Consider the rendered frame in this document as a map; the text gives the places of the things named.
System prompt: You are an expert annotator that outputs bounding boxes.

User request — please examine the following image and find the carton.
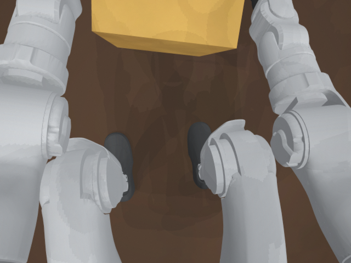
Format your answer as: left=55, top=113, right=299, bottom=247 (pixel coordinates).
left=92, top=0, right=245, bottom=56

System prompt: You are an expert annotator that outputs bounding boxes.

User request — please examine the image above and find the robot left forearm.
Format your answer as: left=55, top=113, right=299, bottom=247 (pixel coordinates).
left=0, top=0, right=82, bottom=96

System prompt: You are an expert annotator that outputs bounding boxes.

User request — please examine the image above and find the robot left upper arm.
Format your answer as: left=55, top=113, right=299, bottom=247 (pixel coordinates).
left=0, top=83, right=71, bottom=263

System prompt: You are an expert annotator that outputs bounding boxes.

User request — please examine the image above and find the robot right forearm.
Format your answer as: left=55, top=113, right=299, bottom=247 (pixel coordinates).
left=249, top=0, right=351, bottom=115

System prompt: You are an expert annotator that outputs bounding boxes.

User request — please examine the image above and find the left robot shin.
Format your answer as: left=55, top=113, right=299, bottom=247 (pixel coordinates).
left=39, top=138, right=128, bottom=207

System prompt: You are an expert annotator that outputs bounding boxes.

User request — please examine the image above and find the robot right upper arm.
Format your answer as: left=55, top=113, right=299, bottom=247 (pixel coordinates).
left=270, top=105, right=351, bottom=263

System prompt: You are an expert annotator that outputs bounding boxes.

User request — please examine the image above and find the robot right foot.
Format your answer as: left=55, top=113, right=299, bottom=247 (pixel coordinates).
left=188, top=122, right=212, bottom=189

